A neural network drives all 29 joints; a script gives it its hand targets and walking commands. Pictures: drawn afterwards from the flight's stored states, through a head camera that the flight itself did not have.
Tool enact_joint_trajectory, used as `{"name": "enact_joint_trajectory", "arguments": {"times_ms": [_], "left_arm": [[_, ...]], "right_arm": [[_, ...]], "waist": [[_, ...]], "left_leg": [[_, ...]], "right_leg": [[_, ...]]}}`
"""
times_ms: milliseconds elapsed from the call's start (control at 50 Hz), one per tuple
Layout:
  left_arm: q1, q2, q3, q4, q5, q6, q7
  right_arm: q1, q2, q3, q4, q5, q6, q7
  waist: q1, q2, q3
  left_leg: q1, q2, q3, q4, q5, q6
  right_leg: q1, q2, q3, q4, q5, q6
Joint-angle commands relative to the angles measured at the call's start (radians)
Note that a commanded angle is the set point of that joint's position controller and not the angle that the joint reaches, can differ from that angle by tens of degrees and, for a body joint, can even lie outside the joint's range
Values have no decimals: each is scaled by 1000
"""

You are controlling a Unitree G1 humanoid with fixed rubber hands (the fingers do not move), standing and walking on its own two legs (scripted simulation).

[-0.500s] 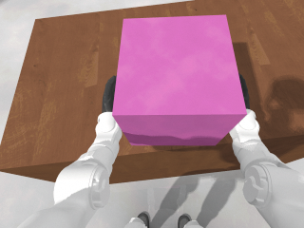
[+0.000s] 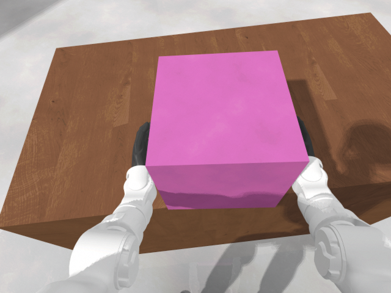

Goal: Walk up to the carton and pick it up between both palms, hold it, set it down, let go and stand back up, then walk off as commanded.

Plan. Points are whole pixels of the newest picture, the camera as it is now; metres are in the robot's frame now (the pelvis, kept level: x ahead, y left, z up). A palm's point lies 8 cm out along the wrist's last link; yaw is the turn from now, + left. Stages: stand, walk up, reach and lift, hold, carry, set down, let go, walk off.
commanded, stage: reach and lift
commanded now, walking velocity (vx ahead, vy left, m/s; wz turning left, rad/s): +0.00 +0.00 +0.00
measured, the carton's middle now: (219, 135) +0.46 -0.01 +0.01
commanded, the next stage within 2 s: none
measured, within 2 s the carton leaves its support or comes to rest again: leaves its support in 0.22 s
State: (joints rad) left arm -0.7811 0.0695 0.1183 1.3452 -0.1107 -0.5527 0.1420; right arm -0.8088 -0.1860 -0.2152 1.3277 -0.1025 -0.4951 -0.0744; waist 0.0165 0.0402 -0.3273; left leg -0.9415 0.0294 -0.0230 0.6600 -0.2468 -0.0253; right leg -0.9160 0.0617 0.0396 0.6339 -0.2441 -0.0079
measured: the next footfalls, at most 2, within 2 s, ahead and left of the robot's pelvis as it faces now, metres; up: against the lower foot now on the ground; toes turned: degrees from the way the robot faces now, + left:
none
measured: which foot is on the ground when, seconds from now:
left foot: down 0.00-1.00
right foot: down 0.00-1.00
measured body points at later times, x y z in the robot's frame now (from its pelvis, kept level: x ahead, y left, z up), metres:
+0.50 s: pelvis -0.03 +0.00 +0.00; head +0.02 -0.02 +0.45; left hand +0.37 +0.16 +0.02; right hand +0.40 -0.18 +0.05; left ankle +0.01 +0.13 -0.71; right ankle +0.00 -0.11 -0.71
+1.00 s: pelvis -0.03 +0.01 +0.02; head -0.05 +0.00 +0.47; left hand +0.38 +0.18 +0.13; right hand +0.39 -0.17 +0.15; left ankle +0.01 +0.13 -0.71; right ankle +0.00 -0.11 -0.71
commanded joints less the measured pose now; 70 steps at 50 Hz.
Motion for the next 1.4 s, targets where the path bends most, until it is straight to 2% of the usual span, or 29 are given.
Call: {"name": "enact_joint_trajectory", "arguments": {"times_ms": [0,180,200,220,260,320,340,420,460,500,520,600,640,760,820,900,980,1000,1020,1040,1060,1100,1120,1160,1220,1260,1320,1340,1380], "left_arm": [[-662,-754,-383,-272,43,2,-155],[-747,-792,-443,-443,-9,50,-133],[-747,-790,-445,-468,-7,56,-133],[-754,-806,-473,-483,-20,65,-132],[-790,-807,-492,-564,-34,81,-117],[-870,-795,-491,-607,-53,122,-102],[-868,-782,-517,-674,-77,121,-102],[-911,-809,-566,-820,-107,169,-86],[-1012,-764,-557,-891,-132,197,-77],[-1074,-741,-540,-938,-130,224,-76],[-1054,-742,-541,-934,-139,245,-76],[-1142,-726,-541,-1025,-143,316,-71],[-1140,-719,-517,-995,-138,357,-75],[-1063,-663,-432,-936,-90,460,-102],[-1034,-678,-402,-921,-72,492,-113],[-992,-704,-418,-1030,-69,532,-119],[-995,-676,-347,-1012,-22,584,-139],[-962,-655,-308,-941,-6,604,-147],[-957,-653,-296,-905,-1,620,-156],[-945,-650,-266,-892,18,632,-166],[-918,-647,-259,-880,27,639,-173],[-918,-701,-306,-945,22,665,-174],[-926,-708,-299,-918,26,672,-173],[-977,-738,-342,-1029,-8,669,-162],[-892,-787,-426,-1165,-32,700,-141],[-830,-770,-424,-1157,-41,728,-142],[-850,-739,-428,-1233,-32,754,-142],[-899,-769,-492,-1341,-67,750,-133],[-905,-759,-488,-1324,-57,769,-125]], "right_arm": [[-542,738,385,-250,-38,-44,206],[-570,798,473,-392,54,57,199],[-569,832,506,-429,74,70,198],[-585,836,515,-471,81,76,195],[-601,843,514,-484,108,104,200],[-651,852,543,-548,138,152,208],[-635,899,579,-597,157,169,207],[-657,931,628,-745,212,231,202],[-698,949,634,-779,243,285,199],[-700,937,607,-775,244,321,203],[-706,946,615,-809,248,333,194],[-722,946,593,-781,274,408,190],[-763,929,544,-768,266,428,187],[-772,929,527,-814,274,507,170],[-835,913,515,-836,286,527,159],[-782,946,569,-907,334,565,138],[-767,922,510,-809,327,612,128],[-790,903,500,-787,318,626,125],[-780,896,474,-771,303,636,125],[-802,907,457,-776,301,635,121],[-788,898,448,-782,300,636,116],[-773,875,447,-768,325,639,115],[-774,868,439,-748,330,645,115],[-779,885,459,-776,345,640,120],[-753,905,548,-917,396,636,118],[-748,903,574,-993,396,650,110],[-700,874,565,-992,391,676,104],[-676,896,582,-1022,405,681,103],[-675,852,542,-988,398,696,112]], "waist": [[-54,-66,-918],[-45,-49,-946],[-19,-49,-929],[-25,-49,-944],[-40,-36,-944],[-9,-51,-889],[-6,-71,-941],[-27,-51,-973],[-15,-72,-918],[-15,-58,-890],[-19,-85,-886],[-28,-52,-853],[-51,-70,-820],[-19,-95,-683],[-27,-107,-672],[-24,-100,-673],[-22,-86,-535],[-4,-103,-458],[-24,-121,-433],[-1,-124,-425],[-14,-120,-403],[-24,-39,-403],[-32,-40,-371],[-37,-10,-456],[-26,32,-525],[-24,-23,-533],[-35,5,-540],[-54,29,-587],[-56,44,-548]], "left_leg": [[434,-28,9,18,510,-30],[455,-34,-8,7,434,-25],[434,-37,-2,-5,414,-20],[414,-44,0,-8,412,-22],[476,-38,-12,0,418,-29],[452,-41,-5,-22,329,-17],[431,-48,4,-15,321,-6],[481,-52,-7,-11,329,-13],[451,-58,-8,-24,253,2],[444,-55,-7,-51,183,2],[436,-60,-3,-53,166,7],[476,-57,-14,-90,155,1],[478,-51,-24,-113,91,8],[469,-61,-5,-173,75,22],[506,-60,-9,-183,149,22],[586,-71,-18,-189,291,8],[592,-72,-17,-228,258,12],[592,-69,-12,-253,234,17],[601,-72,-4,-258,207,21],[595,-73,2,-271,199,24],[605,-77,1,-275,213,24],[686,-70,-6,-269,318,-2],[709,-72,-7,-272,309,-7],[780,-64,-17,-254,378,-23],[856,-63,-27,-214,544,-47],[868,-69,-31,-211,549,-38],[872,-73,-37,-219,518,-42],[906,-74,-47,-210,561,-53],[924,-62,-51,-220,520,-63]], "right_leg": [[719,-6,-80,34,929,82],[771,10,-59,25,817,78],[792,-3,-43,28,820,80],[801,-1,-48,30,834,81],[754,16,-60,8,761,75],[725,21,-57,-11,594,67],[769,14,-39,-5,622,72],[765,14,-37,-27,572,69],[742,7,-27,-31,454,78],[714,4,-23,-50,350,74],[735,-1,-23,-58,353,77],[718,-7,-21,-84,310,70],[702,-5,-31,-105,230,67],[798,-35,12,-148,259,68],[849,-28,2,-143,371,69],[943,-27,18,-148,554,74],[954,-39,26,-182,501,74],[948,-35,20,-198,463,69],[930,-41,19,-211,438,70],[943,-38,19,-217,420,72],[970,-45,24,-217,457,73],[949,-26,6,-223,484,51],[926,-19,-7,-240,438,45],[883,-8,-14,-246,447,32],[868,7,-19,-244,551,24],[881,4,-16,-253,572,27],[893,4,-12,-257,548,20],[877,10,-14,-251,570,20],[832,20,-27,-269,455,8]]}}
